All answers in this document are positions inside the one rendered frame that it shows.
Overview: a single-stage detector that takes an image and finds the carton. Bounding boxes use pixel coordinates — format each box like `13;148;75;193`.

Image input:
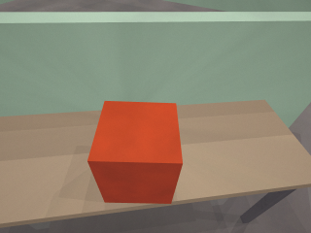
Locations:
87;101;183;204

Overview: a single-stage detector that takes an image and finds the table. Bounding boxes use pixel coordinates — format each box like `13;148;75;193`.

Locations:
0;99;311;228

